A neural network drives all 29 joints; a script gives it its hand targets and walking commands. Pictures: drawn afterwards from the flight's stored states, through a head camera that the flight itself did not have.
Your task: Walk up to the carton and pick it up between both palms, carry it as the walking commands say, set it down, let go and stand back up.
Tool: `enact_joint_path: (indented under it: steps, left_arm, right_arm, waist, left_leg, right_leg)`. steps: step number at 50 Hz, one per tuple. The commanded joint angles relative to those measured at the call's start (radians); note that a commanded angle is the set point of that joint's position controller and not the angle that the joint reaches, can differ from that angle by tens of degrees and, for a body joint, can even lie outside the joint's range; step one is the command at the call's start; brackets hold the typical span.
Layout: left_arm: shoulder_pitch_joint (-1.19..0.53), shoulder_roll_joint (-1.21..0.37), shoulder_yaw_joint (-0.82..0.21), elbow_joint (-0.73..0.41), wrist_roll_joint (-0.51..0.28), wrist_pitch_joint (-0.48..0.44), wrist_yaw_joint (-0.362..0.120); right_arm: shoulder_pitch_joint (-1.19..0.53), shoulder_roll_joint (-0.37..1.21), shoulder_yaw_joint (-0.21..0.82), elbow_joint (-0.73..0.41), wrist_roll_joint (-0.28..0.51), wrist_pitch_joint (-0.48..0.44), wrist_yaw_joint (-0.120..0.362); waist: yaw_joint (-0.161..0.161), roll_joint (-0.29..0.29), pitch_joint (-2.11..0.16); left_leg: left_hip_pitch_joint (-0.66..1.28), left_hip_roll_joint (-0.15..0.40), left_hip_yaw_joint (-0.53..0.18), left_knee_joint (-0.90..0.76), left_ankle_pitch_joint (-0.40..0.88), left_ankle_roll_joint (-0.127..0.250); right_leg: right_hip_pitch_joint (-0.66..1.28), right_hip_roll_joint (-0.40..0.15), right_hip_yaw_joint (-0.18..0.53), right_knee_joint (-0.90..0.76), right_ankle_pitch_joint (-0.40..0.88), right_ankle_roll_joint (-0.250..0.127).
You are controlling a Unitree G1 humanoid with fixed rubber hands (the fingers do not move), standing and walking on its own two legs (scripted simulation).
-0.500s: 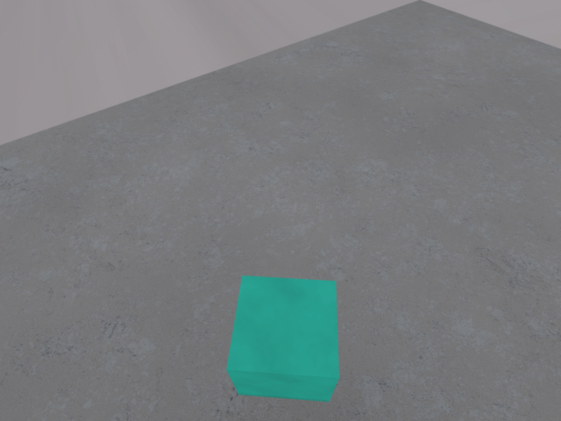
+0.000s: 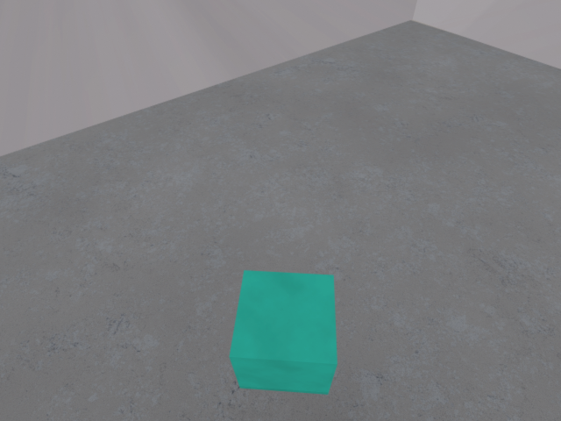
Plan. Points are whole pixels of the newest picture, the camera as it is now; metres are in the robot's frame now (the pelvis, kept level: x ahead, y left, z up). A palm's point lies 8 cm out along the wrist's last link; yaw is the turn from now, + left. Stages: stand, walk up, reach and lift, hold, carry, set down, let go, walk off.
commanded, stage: walk up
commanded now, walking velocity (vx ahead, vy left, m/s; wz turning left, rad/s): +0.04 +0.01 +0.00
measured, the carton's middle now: (286, 332) +0.51 +0.02 -0.63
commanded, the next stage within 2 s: none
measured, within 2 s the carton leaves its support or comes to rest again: neither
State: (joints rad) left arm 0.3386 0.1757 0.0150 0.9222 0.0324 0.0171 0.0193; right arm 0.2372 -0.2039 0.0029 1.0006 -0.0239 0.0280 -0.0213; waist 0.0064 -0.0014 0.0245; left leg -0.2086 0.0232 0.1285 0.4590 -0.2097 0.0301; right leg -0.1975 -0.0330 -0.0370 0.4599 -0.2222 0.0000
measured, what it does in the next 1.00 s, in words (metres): steps on the spot: right foot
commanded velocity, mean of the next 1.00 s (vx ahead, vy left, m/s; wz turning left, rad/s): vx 0.06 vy -0.02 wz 0.00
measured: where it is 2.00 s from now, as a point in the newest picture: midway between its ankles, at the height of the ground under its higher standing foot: outside the picture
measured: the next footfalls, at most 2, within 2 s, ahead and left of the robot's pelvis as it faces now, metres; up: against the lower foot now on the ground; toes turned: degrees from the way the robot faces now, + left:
right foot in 0.62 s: +0.08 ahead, -0.13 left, +0.00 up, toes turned -5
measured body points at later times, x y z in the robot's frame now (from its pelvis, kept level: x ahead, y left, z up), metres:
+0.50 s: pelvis +0.05 +0.02 +0.01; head +0.10 +0.04 +0.46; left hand +0.09 +0.26 -0.15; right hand +0.08 -0.23 -0.13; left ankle +0.03 +0.10 -0.74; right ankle +0.02 -0.15 -0.70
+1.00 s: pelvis +0.07 -0.01 +0.00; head +0.08 -0.02 +0.45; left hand +0.12 +0.22 -0.14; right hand +0.11 -0.25 -0.16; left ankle +0.04 +0.10 -0.74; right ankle +0.04 -0.13 -0.74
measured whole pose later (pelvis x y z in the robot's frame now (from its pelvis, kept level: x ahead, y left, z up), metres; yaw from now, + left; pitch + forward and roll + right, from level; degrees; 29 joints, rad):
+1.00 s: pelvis +0.07 -0.01 +0.00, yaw +1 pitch +0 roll +0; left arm 0.27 0.15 0.02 0.93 0.01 -0.01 0.04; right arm 0.27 -0.20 0.00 1.01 0.00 0.01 -0.03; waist 0.01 0.02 0.00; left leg -0.20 0.04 0.10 0.50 -0.31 0.00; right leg -0.19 -0.03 -0.09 0.49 -0.31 0.00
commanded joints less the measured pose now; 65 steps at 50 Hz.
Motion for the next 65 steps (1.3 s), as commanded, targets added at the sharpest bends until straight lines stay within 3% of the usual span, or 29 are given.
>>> enact_joint_path:
  steps: [1, 3, 6, 9, 11, 12, 13, 14, 16, 18, 19, 20, 21, 22, 23, 24, 28, 31, 33, 37, 38, 39, 42, 55, 57, 59, 60, 61, 65]
  left_arm:
    - [0.006, 0.131, 0.016, 0.019, 0.004, -0.008, 0.005]
    - [0.038, 0.145, 0.03, 0.026, 0.006, -0.008, 0.004]
    - [0.076, 0.211, 0.055, 0.022, 0.007, -0.021, 0.008]
    - [-0.049, 0.13, 0.031, 0.018, -0.003, -0.021, 0.008]
    - [-0.015, 0.082, 0.017, 0.022, -0.011, -0.032, 0.004]
    - [0.005, 0.06, 0.016, 0.006, -0.013, -0.03, -0.001]
    - [0.014, 0.088, 0.023, 0.012, -0.009, -0.031, 0.0]
    - [-0.009, 0.104, 0.032, 0.009, -0.006, -0.019, -0.011]
    - [-0.017, 0.122, 0.042, 0.012, 0.002, -0.006, -0.018]
    - [0.004, 0.078, 0.045, 0.028, 0.01, -0.013, -0.021]
    - [0.007, 0.065, 0.048, 0.034, 0.005, -0.018, -0.018]
    - [0.006, 0.06, 0.03, 0.038, -0.007, -0.02, -0.015]
    - [-0.037, 0.051, 0.022, 0.016, -0.025, -0.018, -0.007]
    - [-0.055, 0.061, 0.01, -0.011, -0.027, -0.034, -0.009]
    - [-0.075, 0.051, 0.004, -0.014, -0.028, -0.035, -0.005]
    - [-0.08, 0.044, 0.001, 0.002, -0.03, -0.034, 0.002]
    - [0.004, 0.083, 0.003, 0.039, -0.034, -0.034, 0.013]
    - [0.037, 0.139, 0.024, 0.054, -0.029, -0.043, 0.026]
    - [0.004, 0.139, 0.018, 0.069, -0.025, -0.036, 0.025]
    - [-0.03, 0.109, 0.02, 0.056, -0.018, -0.034, 0.032]
    - [-0.005, 0.108, 0.018, 0.062, -0.022, -0.04, 0.033]
    - [-0.006, 0.107, 0.017, 0.066, -0.023, -0.039, 0.032]
    - [-0.017, 0.077, 0.003, 0.061, -0.021, -0.043, 0.028]
    - [0.001, 0.086, -0.004, 0.057, -0.018, -0.038, 0.015]
    - [0.001, 0.104, -0.004, 0.068, -0.017, -0.034, 0.016]
    - [-0.005, 0.105, -0.005, 0.067, -0.009, -0.032, 0.012]
    - [0.013, 0.102, -0.002, 0.062, -0.011, -0.03, 0.009]
    - [0.018, 0.102, -0.004, 0.077, -0.007, -0.034, 0.012]
    - [0.014, 0.102, -0.001, 0.059, -0.014, -0.03, 0.006]
  right_arm:
    - [0.063, -0.096, -0.045, -0.032, -0.009, -0.018, 0.008]
    - [0.061, -0.104, -0.047, -0.031, -0.007, -0.021, 0.009]
    - [0.04, -0.086, -0.058, -0.04, -0.011, -0.016, 0.017]
    - [0.153, -0.056, -0.048, -0.017, -0.003, -0.033, 0.01]
    - [0.173, -0.105, -0.056, -0.02, -0.006, -0.054, 0.011]
    - [0.124, -0.157, -0.059, -0.014, 0.0, -0.052, 0.008]
    - [0.114, -0.159, -0.067, -0.023, 0.0, -0.052, 0.012]
    - [0.188, -0.21, -0.092, -0.013, -0.014, -0.059, 0.006]
    - [0.178, -0.205, -0.097, -0.018, -0.011, -0.061, -0.003]
    - [0.181, -0.148, -0.084, -0.003, -0.001, -0.076, -0.008]
    - [0.192, -0.142, -0.08, -0.003, 0.006, -0.082, -0.015]
    - [0.241, -0.133, -0.075, 0.007, 0.007, -0.083, -0.015]
    - [0.207, -0.088, -0.051, 0.017, 0.011, -0.086, -0.023]
    - [0.162, -0.119, -0.055, 0.016, 0.0, -0.065, -0.02]
    - [0.178, -0.12, -0.062, 0.016, 0.001, -0.058, -0.018]
    - [0.221, -0.107, -0.054, 0.035, 0.003, -0.059, -0.022]
    - [0.134, -0.133, -0.056, 0.018, 0.009, -0.045, -0.029]
    - [0.132, -0.068, -0.049, -0.001, 0.025, -0.034, -0.021]
    - [0.095, -0.054, -0.044, -0.009, 0.027, -0.017, -0.014]
    - [0.093, -0.03, -0.048, -0.015, 0.028, -0.006, -0.005]
    - [0.089, -0.033, -0.044, -0.018, 0.031, -0.014, -0.009]
    - [0.08, -0.045, -0.039, -0.008, 0.029, -0.019, -0.003]
    - [0.072, -0.085, -0.052, -0.011, 0.022, -0.022, -0.012]
    - [0.095, -0.064, -0.034, 0.009, 0.013, -0.03, -0.007]
    - [0.075, -0.074, -0.033, 0.006, 0.014, -0.031, -0.004]
    - [0.067, -0.071, -0.042, 0.0, 0.011, -0.033, 0.004]
    - [0.064, -0.065, -0.032, -0.005, 0.006, -0.031, 0.003]
    - [0.062, -0.069, -0.037, -0.002, 0.007, -0.03, 0.005]
    - [0.078, -0.093, -0.043, -0.001, 0.007, -0.041, 0.004]
  waist:
    - [0.003, -0.017, 0.137]
    - [0.014, -0.102, 0.139]
    - [0.02, -0.129, 0.08]
    - [-0.051, -0.135, 0.099]
    - [-0.048, -0.036, 0.064]
    - [-0.009, 0.144, 0.069]
    - [-0.019, 0.116, 0.033]
    - [-0.052, 0.161, 0.063]
    - [-0.036, 0.096, 0.084]
    - [-0.03, 0.075, 0.073]
    - [-0.031, 0.031, 0.018]
    - [-0.047, 0.104, -0.028]
    - [-0.036, 0.133, -0.067]
    - [-0.036, 0.268, -0.106]
    - [-0.055, 0.255, -0.163]
    - [-0.058, 0.166, -0.167]
    - [0.008, 0.22, -0.188]
    - [0.018, -0.069, -0.213]
    - [0.018, -0.162, -0.102]
    - [0.003, -0.229, 0.023]
    - [0.002, -0.13, -0.057]
    - [0.011, -0.163, -0.07]
    - [0.009, -0.002, -0.067]
    - [0.003, -0.03, 0.019]
    - [0.012, -0.113, 0.039]
    - [0.0, -0.034, 0.036]
    - [0.01, -0.131, 0.045]
    - [0.005, -0.053, 0.051]
    - [0.004, -0.05, 0.071]
  left_leg:
    - [-0.092, 0.085, -0.144, -0.15, -0.274, -0.007]
    - [-0.128, 0.086, -0.148, -0.135, -0.326, 0.003]
    - [-0.124, 0.005, -0.001, 0.171, -0.212, -0.038]
    - [0.094, 0.037, -0.037, 0.01, -0.075, -0.02]
    - [0.099, 0.211, -0.274, -0.201, -0.199, 0.035]
    - [0.041, 0.261, -0.3, -0.278, -0.225, 0.045]
    - [0.077, 0.286, -0.326, -0.313, -0.297, 0.072]
    - [0.103, 0.4, -0.486, -0.38, -0.544, 0.1]
    - [0.077, 0.403, -0.496, -0.382, -0.483, 0.114]
    - [0.124, 0.357, -0.382, -0.32, -0.182, 0.07]
    - [0.201, 0.344, -0.336, -0.221, 0.186, 0.024]
    - [0.284, 0.309, -0.279, -0.18, 0.376, 0.007]
    - [0.309, 0.256, -0.16, -0.074, 0.875, 0.0]
    - [0.319, 0.208, -0.08, -0.015, 1.009, 0.034]
    - [0.389, 0.199, -0.082, -0.005, 1.048, 0.053]
    - [0.393, 0.21, -0.108, 0.019, 1.005, 0.051]
    - [0.3, 0.187, -0.06, 0.116, 0.885, 0.036]
    - [0.033, 0.076, -0.048, 0.162, 0.202, -0.014]
    - [-0.079, 0.047, -0.083, 0.114, -0.151, -0.021]
    - [-0.049, 0.056, -0.115, 0.037, -0.137, -0.015]
    - [0.011, 0.066, -0.102, 0.013, 0.007, -0.012]
    - [0.047, 0.086, -0.088, -0.007, 0.202, -0.017]
    - [0.133, 0.132, -0.105, -0.026, 0.38, -0.024]
    - [0.047, 0.102, -0.125, -0.101, 0.066, -0.025]
    - [0.029, 0.107, -0.133, -0.112, 0.094, -0.031]
    - [0.044, 0.089, -0.115, -0.106, 0.041, -0.033]
    - [0.051, 0.097, -0.125, -0.1, 0.025, -0.026]
    - [0.067, 0.096, -0.115, -0.108, 0.028, -0.027]
    - [0.039, 0.095, -0.116, -0.106, 0.004, -0.032]
  right_leg:
    - [-0.138, -0.085, 0.164, -0.211, -0.33, -0.044]
    - [-0.114, -0.083, 0.156, -0.213, -0.398, -0.047]
    - [-0.115, -0.248, 0.326, -0.315, -0.529, -0.118]
    - [-0.216, -0.14, 0.17, -0.246, -0.275, -0.078]
    - [-0.185, -0.011, 0.032, 0.021, -0.164, -0.028]
    - [-0.148, -0.015, -0.017, 0.039, -0.098, -0.018]
    - [-0.158, 0.01, -0.016, 0.131, -0.157, -0.013]
    - [-0.318, 0.01, -0.005, 0.335, -0.261, -0.011]
    - [-0.352, -0.027, 0.045, 0.435, -0.203, -0.011]
    - [-0.347, -0.044, 0.074, 0.434, -0.127, 0.007]
    - [-0.336, -0.048, 0.091, 0.413, -0.136, 0.005]
    - [-0.361, -0.039, 0.054, 0.397, -0.111, 0.001]
    - [-0.273, -0.021, 0.037, 0.27, -0.112, 0.003]
    - [-0.207, 0.004, -0.014, 0.187, -0.15, 0.014]
    - [-0.203, 0.044, -0.049, 0.135, -0.178, 0.016]
    - [-0.18, 0.036, -0.06, 0.129, -0.192, 0.004]
    - [-0.031, -0.009, -0.054, -0.013, 0.094, -0.023]
    - [0.225, -0.196, 0.06, 0.04, 0.878, -0.097]
    - [0.239, -0.241, 0.116, 0.011, 1.021, -0.132]
    - [0.145, -0.206, 0.12, -0.034, 0.863, -0.111]
    - [0.158, -0.187, 0.115, -0.021, 0.822, -0.101]
    - [0.137, -0.157, 0.082, 0.017, 0.803, -0.081]
    - [0.04, -0.112, 0.075, -0.018, 0.492, -0.059]
    - [0.041, -0.112, 0.101, -0.144, 0.216, -0.067]
    - [0.043, -0.109, 0.101, -0.145, 0.203, -0.066]
    - [0.004, -0.124, 0.114, -0.161, 0.106, -0.068]
    - [-0.016, -0.115, 0.107, -0.19, 0.033, -0.065]
    - [-0.023, -0.119, 0.123, -0.193, 0.025, -0.062]
    - [-0.043, -0.11, 0.114, -0.206, 0.012, -0.046]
